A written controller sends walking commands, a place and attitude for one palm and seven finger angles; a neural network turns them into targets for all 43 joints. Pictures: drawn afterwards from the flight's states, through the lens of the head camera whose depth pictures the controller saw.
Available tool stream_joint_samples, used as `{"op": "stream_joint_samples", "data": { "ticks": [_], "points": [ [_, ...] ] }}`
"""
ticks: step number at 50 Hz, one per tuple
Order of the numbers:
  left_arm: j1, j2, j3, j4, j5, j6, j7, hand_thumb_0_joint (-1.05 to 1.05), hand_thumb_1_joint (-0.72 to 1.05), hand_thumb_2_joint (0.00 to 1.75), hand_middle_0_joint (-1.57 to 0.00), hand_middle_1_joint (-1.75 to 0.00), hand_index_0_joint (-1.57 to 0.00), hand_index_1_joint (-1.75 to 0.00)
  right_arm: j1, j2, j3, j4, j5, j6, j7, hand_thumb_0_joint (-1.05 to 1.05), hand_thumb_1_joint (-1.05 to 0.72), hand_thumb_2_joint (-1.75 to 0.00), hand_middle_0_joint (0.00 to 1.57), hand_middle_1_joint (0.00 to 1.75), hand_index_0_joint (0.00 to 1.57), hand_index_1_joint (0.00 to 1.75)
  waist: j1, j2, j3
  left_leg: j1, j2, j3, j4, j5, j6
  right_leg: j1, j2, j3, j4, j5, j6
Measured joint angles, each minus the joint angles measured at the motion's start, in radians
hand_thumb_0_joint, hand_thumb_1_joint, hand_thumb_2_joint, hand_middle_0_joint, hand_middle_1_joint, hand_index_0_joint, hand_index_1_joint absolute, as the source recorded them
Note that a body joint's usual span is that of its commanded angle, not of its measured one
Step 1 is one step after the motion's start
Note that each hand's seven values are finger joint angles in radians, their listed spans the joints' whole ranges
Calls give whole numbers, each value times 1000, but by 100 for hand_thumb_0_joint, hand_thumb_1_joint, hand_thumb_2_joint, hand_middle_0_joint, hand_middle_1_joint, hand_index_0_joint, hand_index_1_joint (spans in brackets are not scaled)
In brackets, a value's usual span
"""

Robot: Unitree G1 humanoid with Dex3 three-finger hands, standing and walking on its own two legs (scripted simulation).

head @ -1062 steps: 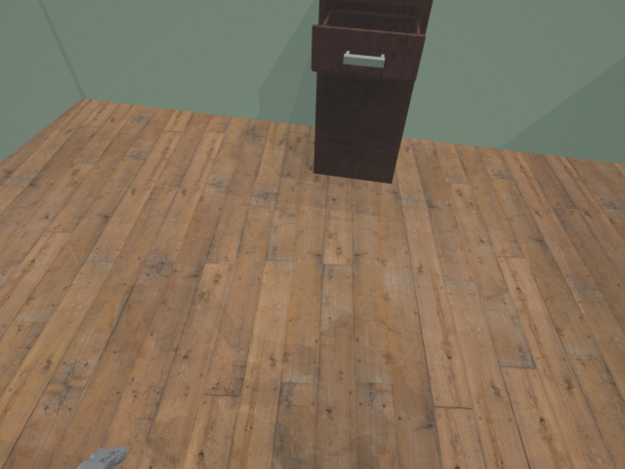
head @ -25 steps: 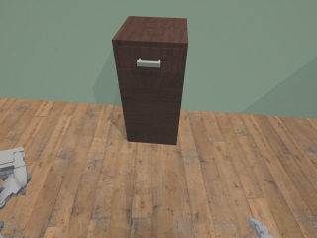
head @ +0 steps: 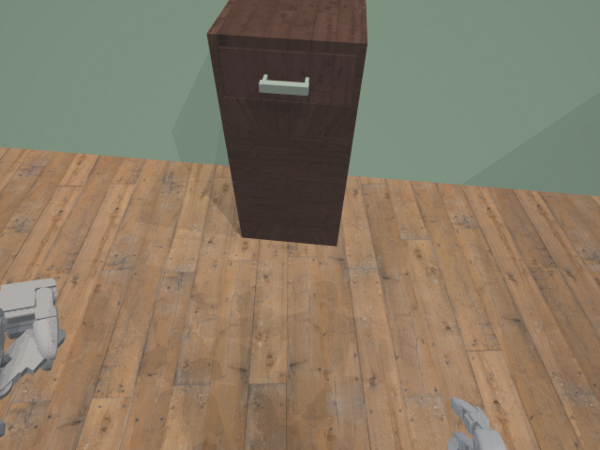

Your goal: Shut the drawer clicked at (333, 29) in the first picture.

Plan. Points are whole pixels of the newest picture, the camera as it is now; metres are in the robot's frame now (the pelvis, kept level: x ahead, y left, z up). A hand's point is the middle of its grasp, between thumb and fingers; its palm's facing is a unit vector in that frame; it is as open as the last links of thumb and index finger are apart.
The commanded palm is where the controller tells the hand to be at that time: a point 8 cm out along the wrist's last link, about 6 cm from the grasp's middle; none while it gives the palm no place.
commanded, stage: stop stepping back and stand still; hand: left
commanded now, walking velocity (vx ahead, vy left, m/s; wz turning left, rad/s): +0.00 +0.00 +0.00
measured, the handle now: (285, 83) +0.99 +0.11 -0.02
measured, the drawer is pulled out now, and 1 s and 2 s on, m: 0.00 0.00 0.00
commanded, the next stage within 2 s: let the arm hang, fingers relaxed in 0.60 s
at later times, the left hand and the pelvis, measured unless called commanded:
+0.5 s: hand (41, 314) +0.20 +0.26 +0.16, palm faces +0.34 -0.82 -0.46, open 3.2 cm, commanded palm +0.15 +0.30 +0.18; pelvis +0.01 +0.02 +0.01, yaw -1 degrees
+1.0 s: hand out of the picture +0.06 +0.22 -0.16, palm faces -0.05 -0.97 -0.23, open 3.1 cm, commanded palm none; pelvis -0.01 +0.03 +0.00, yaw +0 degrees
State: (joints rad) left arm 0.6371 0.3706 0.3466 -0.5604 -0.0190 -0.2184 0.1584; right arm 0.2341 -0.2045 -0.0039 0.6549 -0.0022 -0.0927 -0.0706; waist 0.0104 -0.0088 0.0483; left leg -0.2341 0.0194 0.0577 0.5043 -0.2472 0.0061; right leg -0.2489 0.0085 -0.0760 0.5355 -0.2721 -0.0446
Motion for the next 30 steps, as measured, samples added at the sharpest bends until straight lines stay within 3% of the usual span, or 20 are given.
{"op": "stream_joint_samples", "data": {
  "ticks": [12, 30],
  "points": [
    [9, 22, 17, -9, -16, -5, -6, 1, 88, 90, -141, -160, -140, -159, -67, 7, 4, -57, 6, -4, 8, 1, -91, -90, 20, 30, 20, 30, -22, 15, -16, 10, 10, 20, -28, -8, 3, 27, 13, 21, -83, 37, 12],
    [-8, -2, 0, 13, -15, 16, -5, 1, 89, 90, -141, -160, -140, -159, -39, 12, 17, -55, 1, 9, -4, 1, -90, -90, 20, 30, 20, 30, -2, 13, -22, 25, -8, 29, -62, 11, 24, 45, -2, 30, -125, 64, 34]
  ]
}}
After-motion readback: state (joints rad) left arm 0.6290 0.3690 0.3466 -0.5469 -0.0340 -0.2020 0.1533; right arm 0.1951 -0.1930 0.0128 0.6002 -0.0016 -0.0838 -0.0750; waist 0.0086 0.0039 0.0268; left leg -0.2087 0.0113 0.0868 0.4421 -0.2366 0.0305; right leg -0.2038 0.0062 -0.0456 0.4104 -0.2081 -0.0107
